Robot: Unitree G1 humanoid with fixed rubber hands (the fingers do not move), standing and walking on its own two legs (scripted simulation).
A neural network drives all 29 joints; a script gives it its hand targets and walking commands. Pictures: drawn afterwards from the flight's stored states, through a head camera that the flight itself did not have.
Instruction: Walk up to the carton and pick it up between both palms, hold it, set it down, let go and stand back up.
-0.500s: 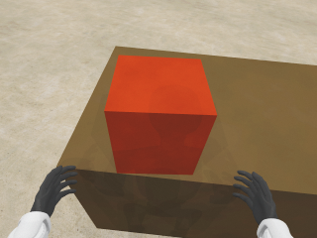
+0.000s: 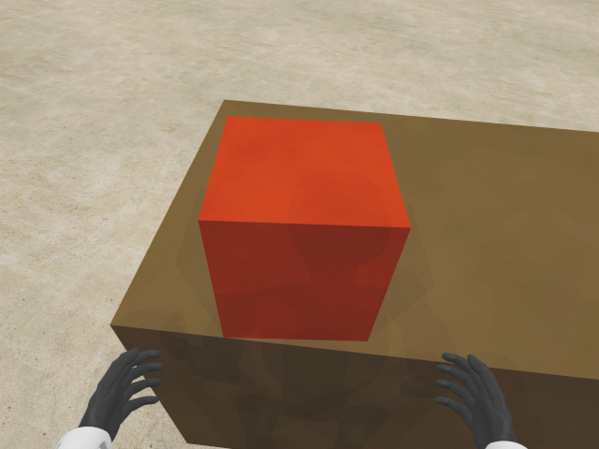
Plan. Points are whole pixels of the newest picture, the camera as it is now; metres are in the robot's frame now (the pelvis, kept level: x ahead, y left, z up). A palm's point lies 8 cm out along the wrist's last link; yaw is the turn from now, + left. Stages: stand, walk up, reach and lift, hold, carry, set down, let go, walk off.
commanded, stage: set down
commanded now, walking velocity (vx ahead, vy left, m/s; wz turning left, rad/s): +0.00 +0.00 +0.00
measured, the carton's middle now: (299, 232) +0.43 +0.02 +0.06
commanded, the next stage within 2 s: none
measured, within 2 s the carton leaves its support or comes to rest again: neither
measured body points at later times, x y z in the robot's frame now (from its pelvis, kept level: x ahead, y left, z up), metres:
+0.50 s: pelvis -0.02 -0.01 +0.00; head -0.01 +0.01 +0.45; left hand +0.14 +0.24 -0.04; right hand +0.15 -0.21 -0.04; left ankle -0.03 +0.12 -0.75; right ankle -0.02 -0.12 -0.75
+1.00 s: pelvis -0.01 +0.00 +0.00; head +0.03 +0.01 +0.45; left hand +0.16 +0.23 -0.06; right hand +0.16 -0.22 -0.07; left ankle -0.03 +0.12 -0.75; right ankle -0.02 -0.12 -0.75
